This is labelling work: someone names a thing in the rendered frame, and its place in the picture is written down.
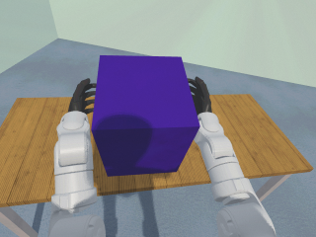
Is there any table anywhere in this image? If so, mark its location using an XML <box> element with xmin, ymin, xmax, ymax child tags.
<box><xmin>0</xmin><ymin>94</ymin><xmax>314</xmax><ymax>237</ymax></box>

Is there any right robot upper arm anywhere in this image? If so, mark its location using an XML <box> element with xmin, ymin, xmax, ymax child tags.
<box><xmin>216</xmin><ymin>202</ymin><xmax>276</xmax><ymax>237</ymax></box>

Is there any carton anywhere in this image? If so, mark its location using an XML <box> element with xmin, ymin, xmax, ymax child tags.
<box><xmin>91</xmin><ymin>55</ymin><xmax>200</xmax><ymax>177</ymax></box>

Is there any robot left hand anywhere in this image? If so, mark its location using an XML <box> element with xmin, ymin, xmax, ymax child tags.
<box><xmin>68</xmin><ymin>78</ymin><xmax>97</xmax><ymax>115</ymax></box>

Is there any left robot upper arm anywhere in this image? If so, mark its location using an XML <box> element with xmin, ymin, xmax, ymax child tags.
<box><xmin>49</xmin><ymin>214</ymin><xmax>106</xmax><ymax>237</ymax></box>

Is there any robot right hand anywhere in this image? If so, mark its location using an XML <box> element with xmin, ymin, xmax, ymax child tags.
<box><xmin>188</xmin><ymin>77</ymin><xmax>212</xmax><ymax>116</ymax></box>

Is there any robot right forearm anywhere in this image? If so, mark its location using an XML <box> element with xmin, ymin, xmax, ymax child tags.
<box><xmin>194</xmin><ymin>112</ymin><xmax>277</xmax><ymax>237</ymax></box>

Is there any robot left forearm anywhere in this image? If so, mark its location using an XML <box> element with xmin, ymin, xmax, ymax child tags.
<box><xmin>47</xmin><ymin>111</ymin><xmax>98</xmax><ymax>237</ymax></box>

